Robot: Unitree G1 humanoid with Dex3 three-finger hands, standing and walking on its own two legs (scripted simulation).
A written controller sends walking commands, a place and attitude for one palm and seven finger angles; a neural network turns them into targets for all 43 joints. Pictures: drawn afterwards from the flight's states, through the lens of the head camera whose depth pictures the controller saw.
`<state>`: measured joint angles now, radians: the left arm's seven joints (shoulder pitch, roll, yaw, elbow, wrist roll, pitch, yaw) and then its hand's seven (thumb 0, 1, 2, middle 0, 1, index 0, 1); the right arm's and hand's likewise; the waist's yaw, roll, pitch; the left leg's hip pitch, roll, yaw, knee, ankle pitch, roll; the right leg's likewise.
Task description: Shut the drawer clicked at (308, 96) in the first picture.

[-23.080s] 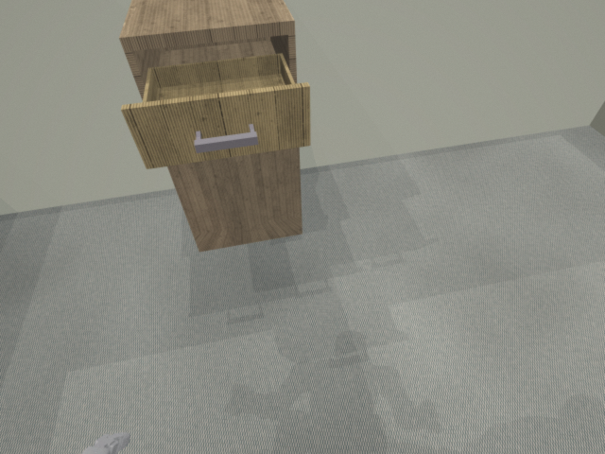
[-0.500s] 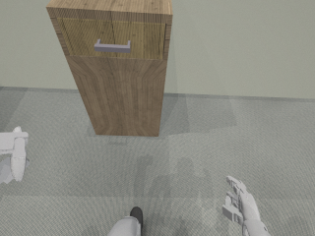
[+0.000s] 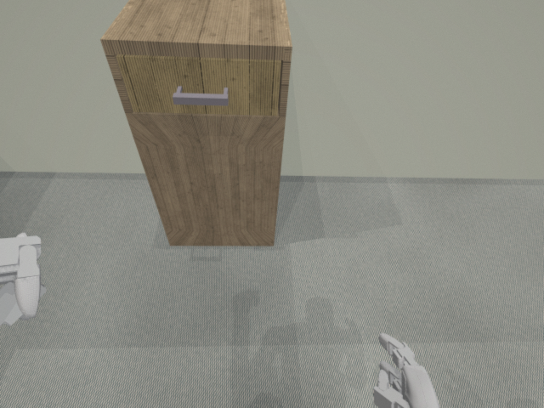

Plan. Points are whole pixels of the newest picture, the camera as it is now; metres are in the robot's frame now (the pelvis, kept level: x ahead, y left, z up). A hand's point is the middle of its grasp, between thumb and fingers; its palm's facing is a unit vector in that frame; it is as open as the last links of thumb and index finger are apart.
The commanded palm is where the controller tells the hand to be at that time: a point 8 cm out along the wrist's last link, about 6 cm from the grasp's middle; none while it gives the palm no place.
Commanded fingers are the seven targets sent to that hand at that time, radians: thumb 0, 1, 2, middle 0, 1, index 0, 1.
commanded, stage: stop stepping back and stand still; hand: left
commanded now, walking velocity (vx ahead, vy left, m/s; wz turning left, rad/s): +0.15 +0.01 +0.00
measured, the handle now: (202, 94) +0.84 +0.21 +0.00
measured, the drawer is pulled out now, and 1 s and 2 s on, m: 0.00 0.00 0.00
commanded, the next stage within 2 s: let the arm hang, fingers relaxed in 0.16 s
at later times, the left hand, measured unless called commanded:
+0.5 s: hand out of the picture +0.11 +0.20 -0.14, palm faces +0.04 -0.98 -0.22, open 3.1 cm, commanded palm none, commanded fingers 0.00 0.90 0.90 -0.88 -1.04 -0.88 -1.04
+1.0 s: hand out of the picture -0.03 +0.21 -0.17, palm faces +0.11 -0.97 -0.21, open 6.8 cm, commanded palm none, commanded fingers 0.00 0.90 0.90 -0.20 -0.30 -0.20 -0.30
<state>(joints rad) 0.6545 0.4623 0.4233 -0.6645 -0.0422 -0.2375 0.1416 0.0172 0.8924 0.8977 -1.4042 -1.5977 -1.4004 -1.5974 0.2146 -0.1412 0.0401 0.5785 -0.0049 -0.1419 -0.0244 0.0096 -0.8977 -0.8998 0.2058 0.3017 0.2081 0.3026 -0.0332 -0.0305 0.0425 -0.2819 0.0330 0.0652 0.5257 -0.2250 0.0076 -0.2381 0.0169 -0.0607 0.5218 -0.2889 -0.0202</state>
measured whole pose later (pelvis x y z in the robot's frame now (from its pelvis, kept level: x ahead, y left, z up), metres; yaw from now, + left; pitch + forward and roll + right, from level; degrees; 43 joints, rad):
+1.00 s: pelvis +0.00 +0.02 +0.01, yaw +5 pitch -2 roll -1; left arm 0.31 0.17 0.01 1.10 0.01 0.01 0.02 0.01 0.91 0.90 -0.31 -0.42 -0.30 -0.42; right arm 0.28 -0.16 -0.01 1.08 -0.02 0.02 -0.02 0.00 -0.91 -0.90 0.20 0.30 0.20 0.30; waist 0.00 0.02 0.05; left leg -0.26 -0.01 0.02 0.45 -0.17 0.03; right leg -0.19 0.00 0.01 0.44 -0.23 0.01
